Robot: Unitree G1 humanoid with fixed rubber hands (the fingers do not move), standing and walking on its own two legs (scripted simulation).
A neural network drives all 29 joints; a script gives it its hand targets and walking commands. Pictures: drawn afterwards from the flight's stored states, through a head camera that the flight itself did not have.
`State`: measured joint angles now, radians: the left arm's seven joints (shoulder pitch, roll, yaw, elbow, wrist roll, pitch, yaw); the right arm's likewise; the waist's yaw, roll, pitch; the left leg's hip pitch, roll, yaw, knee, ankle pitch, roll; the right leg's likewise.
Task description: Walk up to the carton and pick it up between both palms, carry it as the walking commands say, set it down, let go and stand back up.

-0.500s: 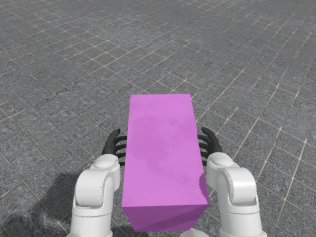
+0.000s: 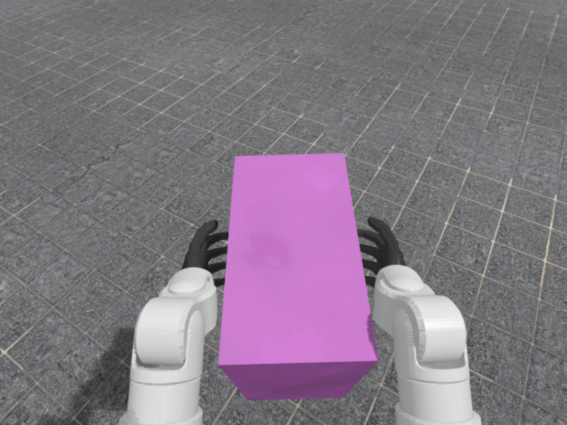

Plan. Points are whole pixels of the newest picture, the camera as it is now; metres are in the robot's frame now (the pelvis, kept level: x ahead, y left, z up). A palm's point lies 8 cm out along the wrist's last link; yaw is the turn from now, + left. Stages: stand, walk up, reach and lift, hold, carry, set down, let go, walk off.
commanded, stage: carry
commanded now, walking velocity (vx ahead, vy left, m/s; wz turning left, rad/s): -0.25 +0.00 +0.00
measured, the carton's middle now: (292, 285) +0.31 -0.02 +0.02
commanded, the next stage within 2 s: none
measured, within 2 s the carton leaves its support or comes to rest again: neither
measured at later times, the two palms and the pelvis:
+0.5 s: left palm out of the picture +0.09 +0.10 +0.09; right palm out of the picture +0.09 -0.14 +0.08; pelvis -0.19 -0.01 -0.01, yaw -1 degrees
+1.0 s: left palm out of the picture -0.12 +0.16 +0.08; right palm out of the picture -0.09 -0.07 +0.09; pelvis -0.38 +0.01 +0.00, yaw +2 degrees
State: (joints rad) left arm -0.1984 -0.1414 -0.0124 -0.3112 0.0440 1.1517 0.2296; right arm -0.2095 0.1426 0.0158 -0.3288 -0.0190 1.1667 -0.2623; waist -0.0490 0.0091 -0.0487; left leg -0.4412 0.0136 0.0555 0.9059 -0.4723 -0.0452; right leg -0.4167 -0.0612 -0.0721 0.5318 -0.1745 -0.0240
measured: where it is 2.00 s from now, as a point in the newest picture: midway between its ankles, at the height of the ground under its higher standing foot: outside the picture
